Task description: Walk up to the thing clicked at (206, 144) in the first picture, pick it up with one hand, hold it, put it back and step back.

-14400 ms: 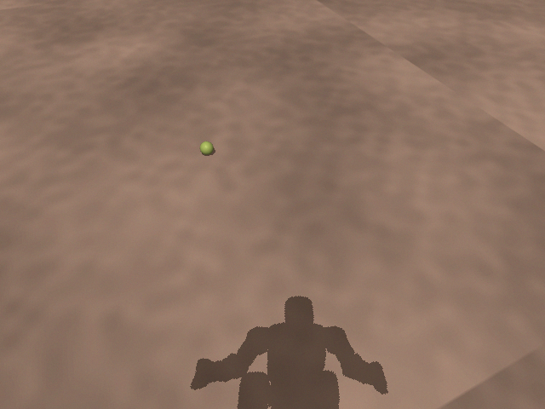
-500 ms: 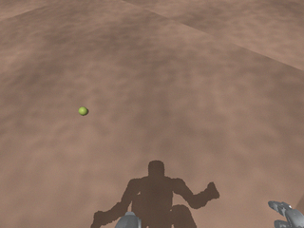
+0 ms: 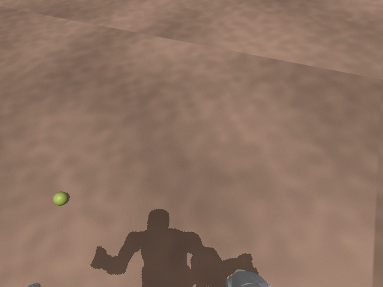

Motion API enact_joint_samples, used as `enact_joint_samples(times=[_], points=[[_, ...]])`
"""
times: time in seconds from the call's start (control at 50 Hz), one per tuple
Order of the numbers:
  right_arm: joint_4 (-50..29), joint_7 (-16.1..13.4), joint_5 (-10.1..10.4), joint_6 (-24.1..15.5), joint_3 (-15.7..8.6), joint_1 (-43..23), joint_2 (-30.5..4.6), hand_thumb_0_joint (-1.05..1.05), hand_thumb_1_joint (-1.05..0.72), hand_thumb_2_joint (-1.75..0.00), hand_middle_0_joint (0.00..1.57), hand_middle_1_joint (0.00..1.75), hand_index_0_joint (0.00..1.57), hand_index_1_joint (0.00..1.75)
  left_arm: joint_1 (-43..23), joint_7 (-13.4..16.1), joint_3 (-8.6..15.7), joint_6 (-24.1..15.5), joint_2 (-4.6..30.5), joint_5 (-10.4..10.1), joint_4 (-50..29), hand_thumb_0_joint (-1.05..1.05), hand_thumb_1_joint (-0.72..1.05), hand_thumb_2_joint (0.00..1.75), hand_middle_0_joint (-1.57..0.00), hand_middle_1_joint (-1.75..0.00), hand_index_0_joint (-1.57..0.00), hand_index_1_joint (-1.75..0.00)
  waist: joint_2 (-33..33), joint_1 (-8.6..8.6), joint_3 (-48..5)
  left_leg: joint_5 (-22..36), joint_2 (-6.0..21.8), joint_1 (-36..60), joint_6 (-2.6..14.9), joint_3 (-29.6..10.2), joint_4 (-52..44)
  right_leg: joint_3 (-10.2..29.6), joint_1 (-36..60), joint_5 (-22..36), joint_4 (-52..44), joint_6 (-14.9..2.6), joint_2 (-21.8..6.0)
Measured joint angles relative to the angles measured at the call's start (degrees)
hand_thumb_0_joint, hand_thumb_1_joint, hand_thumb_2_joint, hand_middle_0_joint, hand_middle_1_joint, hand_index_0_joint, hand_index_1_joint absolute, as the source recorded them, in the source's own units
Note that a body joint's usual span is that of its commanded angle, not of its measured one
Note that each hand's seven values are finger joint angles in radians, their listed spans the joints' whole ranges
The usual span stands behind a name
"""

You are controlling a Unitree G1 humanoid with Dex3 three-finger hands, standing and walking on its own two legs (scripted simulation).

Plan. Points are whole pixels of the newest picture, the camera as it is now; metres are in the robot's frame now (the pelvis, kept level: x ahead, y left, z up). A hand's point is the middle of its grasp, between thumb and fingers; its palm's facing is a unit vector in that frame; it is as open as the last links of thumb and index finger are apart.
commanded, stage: walk up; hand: left
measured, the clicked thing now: (60, 198) +0.75 +0.74 -0.70
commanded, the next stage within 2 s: none
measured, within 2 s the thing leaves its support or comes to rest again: neither
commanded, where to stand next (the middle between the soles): +0.31 +0.87 m, yaw -49 degrees
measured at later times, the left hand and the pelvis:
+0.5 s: hand out of the picture +0.29 +0.56 -0.12, palm faces -0.25 -0.79 -0.56, open 7.4 cm; pelvis +0.14 +0.26 +0.00, yaw -13 degrees
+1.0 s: hand out of the picture +0.42 +0.77 -0.12, palm faces -0.35 -0.69 -0.64, open 7.4 cm; pelvis +0.21 +0.50 -0.03, yaw -25 degrees
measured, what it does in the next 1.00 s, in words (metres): steps to the left, turning right: left foot, then right foot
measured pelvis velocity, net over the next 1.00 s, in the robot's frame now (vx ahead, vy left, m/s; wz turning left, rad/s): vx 0.21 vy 0.50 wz -0.43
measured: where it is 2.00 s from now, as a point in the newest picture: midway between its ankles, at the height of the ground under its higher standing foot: outside the picture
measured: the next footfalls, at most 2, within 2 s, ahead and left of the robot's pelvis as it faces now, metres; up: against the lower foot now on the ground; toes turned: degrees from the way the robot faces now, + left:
left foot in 0.30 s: +0.21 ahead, +0.34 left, +0.00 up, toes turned -6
right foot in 0.66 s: +0.25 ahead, +0.21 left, +0.00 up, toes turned -24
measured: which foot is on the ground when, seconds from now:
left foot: up 0.00-0.28, down 0.30-0.66, up 0.68-0.98, down 1.00-1.00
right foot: down 0.00-0.32, up 0.34-0.64, down 0.66-1.00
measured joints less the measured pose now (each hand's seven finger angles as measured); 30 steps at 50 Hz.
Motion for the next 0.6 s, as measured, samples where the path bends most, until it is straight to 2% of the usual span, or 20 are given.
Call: enact_joint_samples(times=[0.02,0.04,0.06,0.12,0.18,0.24,0.3,0.32,0.34,0.36,0.38,0.42,0.48,0.54,0.6], points=[[-0.3,0.2,0.1,0.5,0.5,-0.3,0.4,0.01,-0.91,-0.90,0.20,0.30,0.20,0.30,-0.1,0.8,-0.2,0.3,0.0,-0.1,-0.2,0.00,0.90,0.89,-0.21,-0.30,-0.21,-0.30,0.5,0.65,0.0,-0.3,0.0,-3.9,-1.26,-3.7,7.7,-0.1,0.6,-1.0,0.8,0.00,-0.2],[-0.3,0.5,0.3,0.9,1.0,-0.8,0.5,0.01,-0.91,-0.90,0.20,0.30,0.20,0.30,0.0,1.6,-0.3,0.4,-0.2,-0.2,-0.1,0.00,0.90,0.89,-0.21,-0.30,-0.21,-0.30,0.7,1.44,0.0,0.5,0.5,-7.2,-1.55,-6.4,13.0,0.2,1.4,-1.6,0.9,0.16,-0.5],[-0.3,0.8,0.5,1.1,1.4,-1.6,0.4,0.01,-0.91,-0.90,0.20,0.30,0.20,0.30,0.3,2.1,-0.5,0.2,-0.5,-0.2,0.0,0.00,0.90,0.89,-0.21,-0.30,-0.21,-0.30,0.9,2.26,-0.2,1.9,1.6,-9.8,-1.07,-8.6,15.4,0.9,2.3,-1.8,0.5,0.68,-0.9],[-1.7,1.9,0.7,0.8,2.0,-4.0,-1.4,0.01,-0.91,-0.90,0.21,0.30,0.21,0.30,2.7,2.2,-1.1,-0.6,-1.8,0.6,0.7,0.00,0.90,0.89,-0.21,-0.30,-0.21,-0.30,1.7,3.97,-1.2,7.7,6.0,-14.4,1.62,-13.7,11.2,4.2,4.3,-1.8,-1.0,3.61,-2.3],[-3.9,2.7,0.9,0.2,1.2,-6.2,-4.0,0.01,-0.91,-0.90,0.21,0.30,0.21,0.30,4.9,1.1,-1.5,-1.2,-2.4,1.8,1.4,0.00,0.90,0.89,-0.21,-0.30,-0.21,-0.30,2.6,4.74,-1.9,12.7,9.2,-15.8,3.14,-16.3,3.2,8.1,4.1,-2.8,-0.2,5.74,-4.1],[-4.5,3.2,1.0,0.4,-0.2,-7.9,-6.0,0.01,-0.91,-0.90,0.21,0.30,0.21,0.30,6.1,0.3,-1.1,-1.5,-1.7,3.1,1.2,0.00,0.90,0.89,-0.21,-0.30,-0.21,-0.30,3.0,5.21,-2.5,13.6,10.9,-15.0,3.68,-15.5,-3.3,11.5,2.8,-4.7,1.4,6.60,-5.9],[-4.4,3.5,0.9,0.8,-1.5,-8.3,-7.1,0.00,-0.91,-0.90,0.20,0.30,0.21,0.30,6.9,0.1,-0.2,-1.3,0.4,3.9,0.6,0.00,0.89,0.89,-0.21,-0.30,-0.22,-0.30,2.2,5.65,-3.3,9.0,10.3,-11.9,4.34,-12.5,-8.4,15.0,0.5,-7.2,4.1,6.43,-7.8],[-4.2,3.3,0.7,0.4,-1.9,-8.3,-6.7,0.00,-0.91,-0.90,0.20,0.30,0.21,0.30,6.7,0.3,0.4,-1.0,1.7,4.1,0.8,0.00,0.89,0.89,-0.21,-0.30,-0.22,-0.30,0.4,5.55,-3.1,5.4,9.1,-11.1,2.23,-11.0,-8.4,16.9,-0.7,-8.4,5.9,5.58,-9.2],[-3.9,2.9,0.3,-0.2,-2.0,-8.2,-5.5,0.00,-0.91,-0.90,0.20,0.30,0.20,0.30,6.1,0.7,1.2,-0.6,3.1,4.1,1.3,0.00,0.89,0.89,-0.21,-0.30,-0.22,-0.30,-2.4,5.37,-2.2,4.2,7.5,-10.8,1.35,-8.7,-7.0,19.6,-2.2,-9.3,9.2,4.03,-10.3],[-4.0,2.5,-0.1,-0.9,-1.6,-7.7,-4.6,0.00,-0.91,-0.90,0.20,0.30,0.20,0.30,5.4,1.3,1.9,0.1,4.1,3.8,2.0,0.00,0.89,0.89,-0.21,-0.30,-0.21,-0.30,-4.0,5.16,-1.7,3.5,7.0,-10.9,1.06,-7.2,-5.5,21.7,-4.4,-11.9,15.1,3.15,-8.9],[-3.8,2.0,0.0,-1.7,-1.1,-6.9,-3.8,0.00,-0.91,-0.90,0.20,0.30,0.20,0.30,4.5,2.2,2.3,0.7,4.4,3.3,2.8,0.00,0.90,0.89,-0.21,-0.30,-0.21,-0.30,-4.4,4.73,-1.5,3.0,7.1,-11.0,1.34,-6.4,-4.8,21.9,-6.7,-14.1,21.6,2.19,-6.2],[-2.4,1.0,0.3,-1.9,-0.3,-5.2,-2.3,0.00,-0.91,-0.90,0.20,0.30,0.20,0.30,2.7,3.2,1.7,1.0,3.9,2.4,3.8,0.01,0.90,0.89,-0.21,-0.30,-0.21,-0.30,-4.3,3.33,-1.1,3.4,7.0,-9.7,2.93,-5.5,-6.7,18.4,-10.1,-14.2,30.5,1.21,-2.2],[-1.2,0.0,0.1,-1.4,0.5,-3.3,-0.1,0.00,-0.91,-0.90,0.20,0.30,0.21,0.30,1.6,2.4,0.6,0.0,2.5,0.7,3.4,0.01,0.90,0.89,-0.20,-0.30,-0.21,-0.30,-5.3,1.59,-0.4,6.2,5.4,-5.7,5.23,-2.2,-14.2,12.8,-13.0,-10.5,31.9,1.86,0.1],[-1.4,-0.7,-0.2,-1.5,0.7,-1.6,0.3,0.01,-0.91,-0.90,0.21,0.30,0.21,0.30,1.2,1.5,-0.6,0.0,0.7,-0.1,2.2,0.00,0.90,0.89,-0.21,-0.30,-0.21,-0.30,-5.0,-0.20,0.7,8.1,3.6,-2.0,7.46,0.9,-20.2,8.4,-12.9,-9.3,25.8,2.78,1.2],[-2.5,-1.2,-0.7,-0.9,0.5,-0.4,-0.3,0.01,-0.91,-0.90,0.21,0.30,0.21,0.30,1.5,1.0,-1.5,0.0,-0.9,-0.3,0.6,0.00,0.90,0.89,-0.21,-0.30,-0.21,-0.30,-3.6,-1.38,1.3,8.0,2.2,-0.1,9.46,3.8,-22.4,4.9,-10.2,-6.0,15.3,2.75,1.4]])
